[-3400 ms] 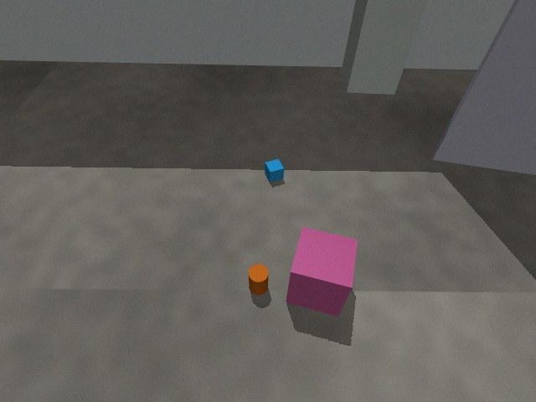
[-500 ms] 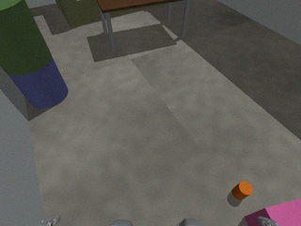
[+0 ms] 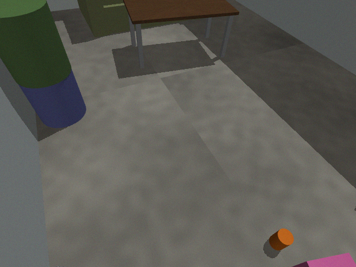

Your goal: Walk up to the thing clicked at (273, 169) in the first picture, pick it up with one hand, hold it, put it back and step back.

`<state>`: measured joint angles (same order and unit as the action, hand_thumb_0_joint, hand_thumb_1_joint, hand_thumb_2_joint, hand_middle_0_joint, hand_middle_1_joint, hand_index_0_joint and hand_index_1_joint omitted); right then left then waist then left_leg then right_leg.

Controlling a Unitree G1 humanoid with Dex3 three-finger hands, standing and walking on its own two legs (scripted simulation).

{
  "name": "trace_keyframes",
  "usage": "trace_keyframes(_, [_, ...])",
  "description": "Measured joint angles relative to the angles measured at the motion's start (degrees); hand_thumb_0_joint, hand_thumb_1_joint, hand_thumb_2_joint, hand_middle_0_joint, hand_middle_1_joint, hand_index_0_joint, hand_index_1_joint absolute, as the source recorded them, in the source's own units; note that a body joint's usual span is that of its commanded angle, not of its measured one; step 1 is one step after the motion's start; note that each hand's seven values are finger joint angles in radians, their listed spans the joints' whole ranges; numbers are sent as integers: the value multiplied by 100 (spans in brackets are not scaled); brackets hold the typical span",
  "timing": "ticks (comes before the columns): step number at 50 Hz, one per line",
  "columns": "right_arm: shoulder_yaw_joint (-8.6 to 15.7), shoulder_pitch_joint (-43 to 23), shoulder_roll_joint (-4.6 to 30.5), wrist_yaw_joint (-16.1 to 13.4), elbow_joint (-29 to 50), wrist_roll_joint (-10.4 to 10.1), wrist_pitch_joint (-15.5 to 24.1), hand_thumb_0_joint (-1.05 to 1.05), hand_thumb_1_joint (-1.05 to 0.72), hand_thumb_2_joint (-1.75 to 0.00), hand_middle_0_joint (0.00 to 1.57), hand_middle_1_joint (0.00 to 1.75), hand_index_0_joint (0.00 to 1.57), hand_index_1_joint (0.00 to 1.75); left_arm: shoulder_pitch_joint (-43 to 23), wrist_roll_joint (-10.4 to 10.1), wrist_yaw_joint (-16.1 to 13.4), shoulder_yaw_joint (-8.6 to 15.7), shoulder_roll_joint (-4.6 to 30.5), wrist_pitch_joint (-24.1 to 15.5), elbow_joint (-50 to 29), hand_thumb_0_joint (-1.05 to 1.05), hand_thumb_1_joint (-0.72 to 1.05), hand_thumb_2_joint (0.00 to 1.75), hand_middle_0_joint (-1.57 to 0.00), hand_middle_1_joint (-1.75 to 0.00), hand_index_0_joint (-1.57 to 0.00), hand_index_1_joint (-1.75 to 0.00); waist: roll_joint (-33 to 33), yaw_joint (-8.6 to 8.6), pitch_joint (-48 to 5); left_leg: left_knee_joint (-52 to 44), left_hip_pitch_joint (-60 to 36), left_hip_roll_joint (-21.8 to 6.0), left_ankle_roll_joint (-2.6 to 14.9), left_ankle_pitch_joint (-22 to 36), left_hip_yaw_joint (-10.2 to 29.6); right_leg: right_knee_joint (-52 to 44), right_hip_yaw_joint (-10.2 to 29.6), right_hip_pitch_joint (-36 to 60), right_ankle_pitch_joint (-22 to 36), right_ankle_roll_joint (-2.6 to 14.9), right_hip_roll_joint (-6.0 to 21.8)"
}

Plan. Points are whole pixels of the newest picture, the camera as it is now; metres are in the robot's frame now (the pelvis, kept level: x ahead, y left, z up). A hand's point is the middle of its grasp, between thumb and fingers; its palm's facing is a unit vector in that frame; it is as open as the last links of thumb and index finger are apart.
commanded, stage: walk up
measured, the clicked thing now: out of the picture +0.60 -1.16 -0.73
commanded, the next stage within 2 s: stand in 0.08 s
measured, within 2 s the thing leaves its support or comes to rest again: neither
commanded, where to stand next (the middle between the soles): +0.06 -0.03 m, yaw -4 degrees
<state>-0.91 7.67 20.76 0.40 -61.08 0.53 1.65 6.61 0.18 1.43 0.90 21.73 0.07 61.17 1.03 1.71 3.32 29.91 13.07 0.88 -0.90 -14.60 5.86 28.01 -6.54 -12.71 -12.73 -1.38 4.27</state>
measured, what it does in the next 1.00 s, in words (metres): stands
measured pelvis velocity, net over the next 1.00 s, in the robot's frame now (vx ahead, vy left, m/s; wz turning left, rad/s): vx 0.02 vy -0.02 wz -0.04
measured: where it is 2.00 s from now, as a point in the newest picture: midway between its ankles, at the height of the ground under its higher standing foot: outside the picture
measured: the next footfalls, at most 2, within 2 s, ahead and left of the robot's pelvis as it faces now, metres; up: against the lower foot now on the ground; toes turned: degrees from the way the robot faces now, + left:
none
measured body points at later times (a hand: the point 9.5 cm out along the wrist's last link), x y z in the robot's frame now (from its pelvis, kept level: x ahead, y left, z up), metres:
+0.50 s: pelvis +0.01 -0.01 +0.01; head +0.02 -0.02 +0.46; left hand +0.09 +0.29 -0.12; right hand +0.10 -0.31 -0.12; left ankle +0.02 +0.13 -0.74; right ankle +0.03 -0.14 -0.74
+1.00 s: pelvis +0.02 -0.02 +0.01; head +0.02 -0.02 +0.46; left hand +0.11 +0.28 -0.12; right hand +0.08 -0.32 -0.12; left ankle +0.02 +0.13 -0.74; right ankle +0.03 -0.14 -0.74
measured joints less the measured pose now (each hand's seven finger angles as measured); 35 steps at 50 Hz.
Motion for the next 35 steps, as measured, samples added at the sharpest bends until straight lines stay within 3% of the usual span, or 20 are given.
trace_keyframes(16, [57, -338, -54, 19, -298, -11, -66, 1, -90, -90, 20, 30, 20, 30, -92, 30, -69, -86, -107, -94, 499, 1, 90, 90, -20, -30, -21, -30, -121, -21, -41, -738, -485, -100, -63, 271, -94, -616, 73, 381, 245, 31, -98])
trace_keyframes(35, [66, -227, -30, 24, -524, 6, -127, 1, -90, -90, 20, 30, 20, 30, -215, 25, -102, -72, -143, -98, 521, 0, 90, 90, -20, -30, -21, -30, -147, -93, -45, -1063, -673, -213, -145, 366, -172, -802, 140, 463, 299, 106, -207])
